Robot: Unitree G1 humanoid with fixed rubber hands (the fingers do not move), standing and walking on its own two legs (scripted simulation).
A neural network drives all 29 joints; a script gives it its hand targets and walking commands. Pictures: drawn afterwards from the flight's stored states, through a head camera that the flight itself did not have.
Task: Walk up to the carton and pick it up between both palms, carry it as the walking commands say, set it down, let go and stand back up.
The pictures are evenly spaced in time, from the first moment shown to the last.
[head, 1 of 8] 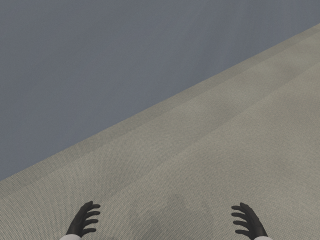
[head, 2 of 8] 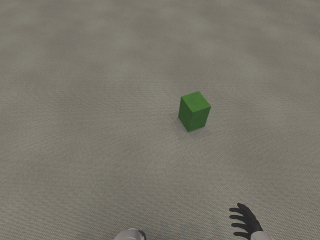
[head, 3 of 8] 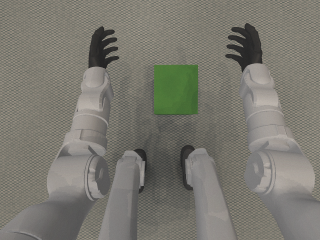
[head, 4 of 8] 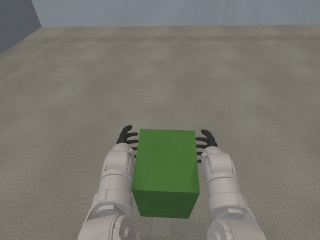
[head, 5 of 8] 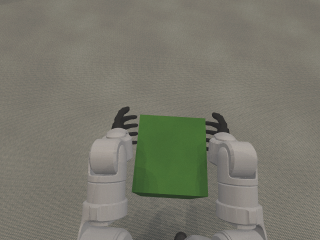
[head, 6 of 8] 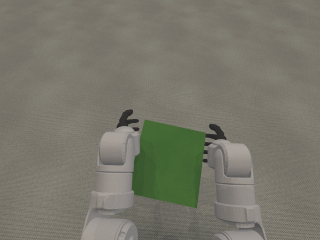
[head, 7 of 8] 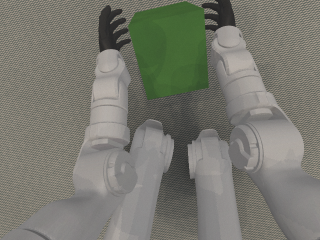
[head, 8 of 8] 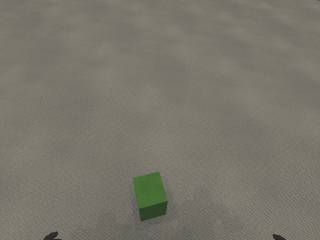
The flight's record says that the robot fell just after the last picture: no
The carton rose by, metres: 0.66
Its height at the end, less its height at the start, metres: +0.00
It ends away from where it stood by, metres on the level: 2.37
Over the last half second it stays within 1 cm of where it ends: yes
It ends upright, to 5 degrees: yes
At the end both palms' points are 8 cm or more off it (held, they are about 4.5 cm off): yes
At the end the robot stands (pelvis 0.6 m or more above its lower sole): yes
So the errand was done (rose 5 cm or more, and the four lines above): yes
